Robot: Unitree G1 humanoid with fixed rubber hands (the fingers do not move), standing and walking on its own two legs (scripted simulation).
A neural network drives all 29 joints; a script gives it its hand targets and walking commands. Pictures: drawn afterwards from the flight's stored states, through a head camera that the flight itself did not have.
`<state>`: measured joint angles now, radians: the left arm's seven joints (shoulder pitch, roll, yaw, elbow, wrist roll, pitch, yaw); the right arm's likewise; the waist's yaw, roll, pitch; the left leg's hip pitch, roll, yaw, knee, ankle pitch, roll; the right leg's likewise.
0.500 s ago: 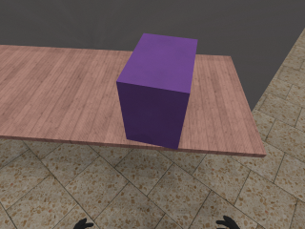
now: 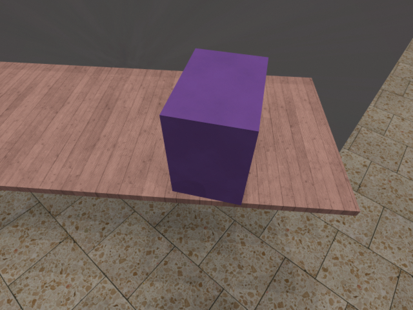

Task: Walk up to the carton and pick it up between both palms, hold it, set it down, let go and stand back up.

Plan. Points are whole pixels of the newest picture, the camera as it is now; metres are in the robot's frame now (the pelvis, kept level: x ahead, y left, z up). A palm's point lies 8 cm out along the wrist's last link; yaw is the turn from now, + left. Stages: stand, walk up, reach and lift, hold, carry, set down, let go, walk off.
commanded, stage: stand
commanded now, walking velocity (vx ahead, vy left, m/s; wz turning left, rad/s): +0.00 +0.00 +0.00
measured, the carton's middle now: (218, 127) +0.53 -0.04 +0.03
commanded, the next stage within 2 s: walk up in 1.28 s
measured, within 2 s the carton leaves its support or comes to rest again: neither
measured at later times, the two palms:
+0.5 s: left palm out of the picture +0.02 +0.21 -0.14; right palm out of the picture +0.02 -0.21 -0.13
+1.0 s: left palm out of the picture -0.01 +0.19 -0.14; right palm out of the picture -0.01 -0.20 -0.14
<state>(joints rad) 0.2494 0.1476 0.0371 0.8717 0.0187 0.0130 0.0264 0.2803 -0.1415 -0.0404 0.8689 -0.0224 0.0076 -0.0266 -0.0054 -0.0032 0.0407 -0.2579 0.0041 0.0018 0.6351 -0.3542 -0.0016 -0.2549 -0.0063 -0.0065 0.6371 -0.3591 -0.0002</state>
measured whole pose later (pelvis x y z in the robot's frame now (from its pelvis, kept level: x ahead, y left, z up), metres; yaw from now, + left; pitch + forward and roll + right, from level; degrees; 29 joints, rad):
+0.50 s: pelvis +0.01 +0.00 +0.01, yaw +0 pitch -3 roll +0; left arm 0.27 0.12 0.04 1.08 0.01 0.00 0.05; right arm 0.26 -0.11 -0.05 1.07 -0.02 0.00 -0.04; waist 0.00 -0.01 0.06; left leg -0.15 0.00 0.01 0.51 -0.31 0.00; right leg -0.15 -0.01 -0.01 0.52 -0.32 0.00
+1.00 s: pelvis +0.01 +0.00 +0.01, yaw +0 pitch -4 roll +0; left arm 0.28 0.09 0.02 1.17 0.01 0.00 0.05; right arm 0.28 -0.09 -0.03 1.17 -0.01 0.00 -0.05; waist 0.00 0.00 0.08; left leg -0.11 0.00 0.01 0.47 -0.29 -0.01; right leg -0.11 -0.01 -0.01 0.48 -0.30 0.00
